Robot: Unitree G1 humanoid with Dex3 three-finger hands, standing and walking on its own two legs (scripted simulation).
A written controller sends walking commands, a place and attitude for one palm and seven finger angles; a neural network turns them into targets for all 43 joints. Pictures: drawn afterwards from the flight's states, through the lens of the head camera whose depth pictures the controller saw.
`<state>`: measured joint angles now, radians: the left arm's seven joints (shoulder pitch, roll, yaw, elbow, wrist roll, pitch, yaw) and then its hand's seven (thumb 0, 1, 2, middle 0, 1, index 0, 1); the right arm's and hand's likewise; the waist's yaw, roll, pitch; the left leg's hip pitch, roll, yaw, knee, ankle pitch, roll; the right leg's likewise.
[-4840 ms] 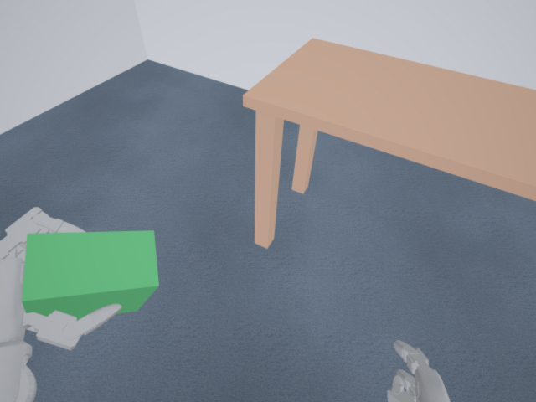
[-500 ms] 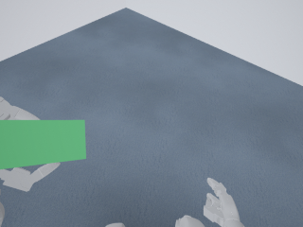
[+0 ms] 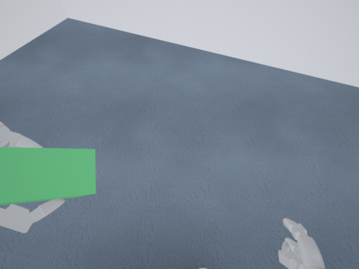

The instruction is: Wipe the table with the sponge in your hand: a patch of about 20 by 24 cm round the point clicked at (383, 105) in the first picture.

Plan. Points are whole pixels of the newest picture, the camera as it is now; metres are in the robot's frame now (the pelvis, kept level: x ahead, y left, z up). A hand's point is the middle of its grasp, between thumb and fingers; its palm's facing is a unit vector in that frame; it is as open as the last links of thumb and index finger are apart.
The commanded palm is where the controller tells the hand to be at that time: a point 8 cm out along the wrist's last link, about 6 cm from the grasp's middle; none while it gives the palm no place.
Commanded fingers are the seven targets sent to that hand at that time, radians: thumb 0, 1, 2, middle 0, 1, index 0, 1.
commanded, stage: turn to face it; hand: left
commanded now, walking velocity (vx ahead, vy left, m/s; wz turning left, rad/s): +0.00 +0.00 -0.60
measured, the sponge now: (56, 177) +0.23 +0.20 +0.17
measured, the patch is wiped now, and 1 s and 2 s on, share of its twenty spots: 0.00 0.00 0.00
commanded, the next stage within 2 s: none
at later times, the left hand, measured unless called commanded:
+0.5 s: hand (134, 183) +0.22 +0.09 +0.17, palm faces +0.02 -0.83 -0.56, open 10.4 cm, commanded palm +0.17 +0.16 +0.18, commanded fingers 0.00 0.10 1.30 -1.20 -1.60 -1.20 -1.60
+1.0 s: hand (164, 215) +0.18 +0.04 +0.17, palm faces -0.09 -0.88 -0.47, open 10.4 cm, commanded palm +0.16 +0.09 +0.18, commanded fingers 0.00 0.10 1.30 -1.20 -1.60 -1.20 -1.60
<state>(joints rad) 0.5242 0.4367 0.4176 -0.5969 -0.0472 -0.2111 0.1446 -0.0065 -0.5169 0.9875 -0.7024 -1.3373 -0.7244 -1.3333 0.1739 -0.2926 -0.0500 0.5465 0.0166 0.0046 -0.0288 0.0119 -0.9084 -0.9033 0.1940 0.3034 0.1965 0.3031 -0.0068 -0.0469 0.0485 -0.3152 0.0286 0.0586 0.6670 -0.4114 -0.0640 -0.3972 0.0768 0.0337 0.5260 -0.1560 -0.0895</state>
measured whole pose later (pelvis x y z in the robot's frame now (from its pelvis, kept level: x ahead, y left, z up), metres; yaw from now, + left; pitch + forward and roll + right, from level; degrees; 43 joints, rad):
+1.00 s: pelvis -0.13 -0.05 +0.00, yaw -35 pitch +0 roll +0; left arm 0.45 0.37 0.37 -0.51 -0.02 -0.17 0.13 -0.01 -0.52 0.99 -0.70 -1.34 -0.72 -1.33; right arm 0.20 -0.17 0.02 0.50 0.03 -0.01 0.00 0.01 -0.90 -0.90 0.20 0.30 0.20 0.30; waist 0.08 0.03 0.08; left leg -0.20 0.16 0.15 0.56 -0.33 -0.09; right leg -0.48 0.01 -0.06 0.89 -0.42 0.05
